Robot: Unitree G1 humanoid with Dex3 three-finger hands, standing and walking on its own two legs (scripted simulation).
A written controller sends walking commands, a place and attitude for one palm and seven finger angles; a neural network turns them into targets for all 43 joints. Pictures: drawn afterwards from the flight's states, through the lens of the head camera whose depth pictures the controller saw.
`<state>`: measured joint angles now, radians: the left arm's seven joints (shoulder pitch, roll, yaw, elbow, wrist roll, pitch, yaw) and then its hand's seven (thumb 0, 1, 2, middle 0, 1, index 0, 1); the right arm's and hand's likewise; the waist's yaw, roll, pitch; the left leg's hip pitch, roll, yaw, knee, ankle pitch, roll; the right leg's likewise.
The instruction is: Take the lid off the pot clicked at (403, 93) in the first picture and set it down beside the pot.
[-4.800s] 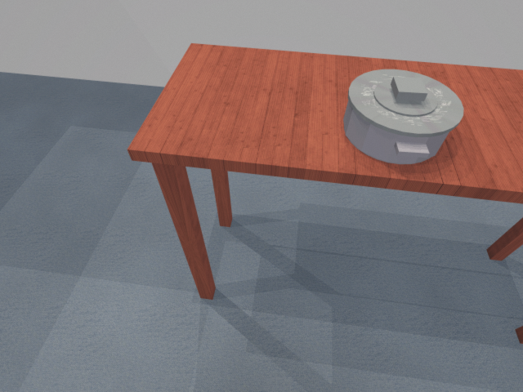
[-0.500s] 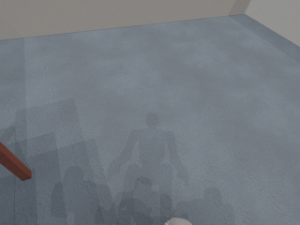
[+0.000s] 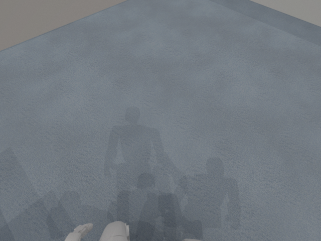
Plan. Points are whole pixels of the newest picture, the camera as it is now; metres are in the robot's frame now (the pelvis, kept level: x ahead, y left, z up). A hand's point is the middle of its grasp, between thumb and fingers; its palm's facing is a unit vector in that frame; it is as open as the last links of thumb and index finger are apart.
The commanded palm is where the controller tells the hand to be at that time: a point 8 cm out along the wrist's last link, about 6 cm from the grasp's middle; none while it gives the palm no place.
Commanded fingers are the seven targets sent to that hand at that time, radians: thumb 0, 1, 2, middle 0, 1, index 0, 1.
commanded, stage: turn to face it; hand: left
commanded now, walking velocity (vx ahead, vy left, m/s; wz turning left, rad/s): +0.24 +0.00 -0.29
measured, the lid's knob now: out of the picture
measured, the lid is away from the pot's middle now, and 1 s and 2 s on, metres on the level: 0.00 0.00 0.00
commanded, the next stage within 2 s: none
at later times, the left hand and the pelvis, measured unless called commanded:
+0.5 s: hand (85, 213) +0.21 +0.23 -0.17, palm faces +0.13 -0.98 -0.17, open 7.4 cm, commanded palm none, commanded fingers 0.00 0.90 0.90 -0.20 -0.30 -0.20 -0.30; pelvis +0.15 +0.05 +0.00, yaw +5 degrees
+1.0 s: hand (99, 219) +0.19 +0.18 -0.13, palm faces +0.40 -0.87 -0.29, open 7.4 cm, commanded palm none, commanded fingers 0.00 0.90 0.90 -0.20 -0.30 -0.20 -0.30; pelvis +0.17 -0.04 +0.01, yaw +24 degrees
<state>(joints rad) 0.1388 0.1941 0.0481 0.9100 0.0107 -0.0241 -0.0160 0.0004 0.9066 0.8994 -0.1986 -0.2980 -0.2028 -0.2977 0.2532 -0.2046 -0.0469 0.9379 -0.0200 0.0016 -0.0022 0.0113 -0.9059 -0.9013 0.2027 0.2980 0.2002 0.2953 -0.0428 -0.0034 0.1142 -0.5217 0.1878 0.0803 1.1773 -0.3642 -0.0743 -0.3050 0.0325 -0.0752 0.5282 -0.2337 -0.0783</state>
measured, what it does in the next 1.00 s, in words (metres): walks ahead, turning left: left foot, then right foot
